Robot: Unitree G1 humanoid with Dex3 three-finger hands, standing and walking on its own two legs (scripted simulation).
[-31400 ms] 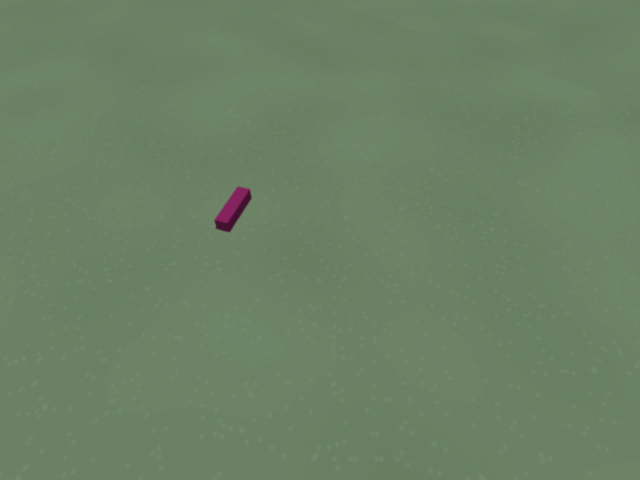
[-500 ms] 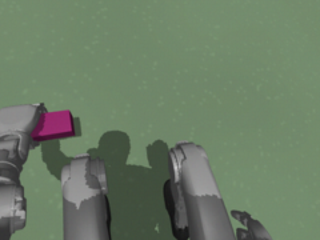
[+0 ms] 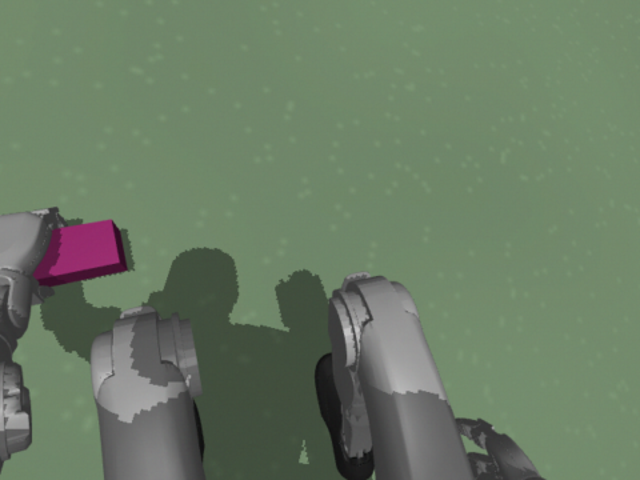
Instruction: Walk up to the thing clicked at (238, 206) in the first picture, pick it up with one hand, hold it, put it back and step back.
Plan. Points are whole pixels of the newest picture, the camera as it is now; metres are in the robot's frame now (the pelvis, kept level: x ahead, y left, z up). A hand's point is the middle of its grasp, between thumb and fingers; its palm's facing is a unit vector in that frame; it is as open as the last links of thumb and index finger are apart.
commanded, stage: rest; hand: left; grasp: from above
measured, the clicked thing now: (25, 263) +0.40 +0.32 -0.22
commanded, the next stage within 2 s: open in 1.32 s
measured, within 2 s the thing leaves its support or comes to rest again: rests again in 0.78 s
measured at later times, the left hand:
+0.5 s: hand (49, 269) +0.40 +0.30 -0.24, palm faces -0.45 -0.14 -0.88, open 9.4 cm
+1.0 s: hand (57, 265) +0.41 +0.29 -0.26, palm faces -0.43 -0.14 -0.89, open 9.4 cm
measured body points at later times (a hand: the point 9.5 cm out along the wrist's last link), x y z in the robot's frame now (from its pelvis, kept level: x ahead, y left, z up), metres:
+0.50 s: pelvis +0.00 +0.00 -0.03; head +0.24 +0.09 +0.35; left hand +0.42 +0.30 -0.19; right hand +0.07 -0.28 -0.12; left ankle +0.07 +0.13 -0.28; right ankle +0.10 -0.13 -0.28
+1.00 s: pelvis +0.01 +0.01 -0.03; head +0.25 +0.10 +0.34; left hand +0.43 +0.30 -0.21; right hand +0.07 -0.26 -0.12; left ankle +0.07 +0.13 -0.28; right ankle +0.10 -0.13 -0.28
